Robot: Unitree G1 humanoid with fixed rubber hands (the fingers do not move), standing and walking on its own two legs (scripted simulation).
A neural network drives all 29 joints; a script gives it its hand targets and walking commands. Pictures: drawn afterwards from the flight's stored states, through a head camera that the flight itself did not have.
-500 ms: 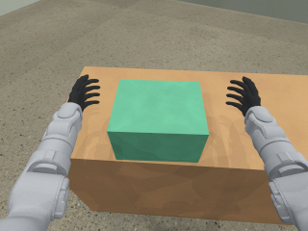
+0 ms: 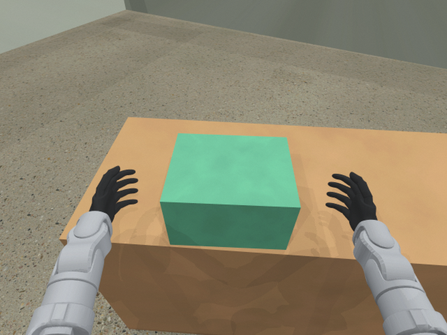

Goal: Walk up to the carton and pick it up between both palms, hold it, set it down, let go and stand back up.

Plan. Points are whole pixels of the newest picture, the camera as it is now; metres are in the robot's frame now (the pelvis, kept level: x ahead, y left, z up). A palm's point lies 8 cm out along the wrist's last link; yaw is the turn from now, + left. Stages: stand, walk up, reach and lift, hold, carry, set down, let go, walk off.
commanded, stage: set down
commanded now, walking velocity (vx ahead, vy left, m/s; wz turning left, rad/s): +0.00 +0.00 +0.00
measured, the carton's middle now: (230, 189) +0.45 +0.01 -0.01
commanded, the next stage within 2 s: let go in 1.66 s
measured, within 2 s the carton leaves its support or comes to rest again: neither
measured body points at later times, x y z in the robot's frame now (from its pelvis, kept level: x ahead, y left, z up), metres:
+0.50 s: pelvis +0.00 +0.00 +0.00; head -0.01 +0.01 +0.45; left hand +0.25 +0.24 +0.03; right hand +0.25 -0.23 +0.03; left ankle -0.02 +0.12 -0.75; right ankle +0.02 -0.12 -0.75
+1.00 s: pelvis +0.02 +0.00 +0.00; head +0.01 +0.01 +0.45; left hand +0.22 +0.24 -0.02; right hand +0.22 -0.22 -0.03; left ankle -0.02 +0.12 -0.75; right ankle +0.02 -0.12 -0.75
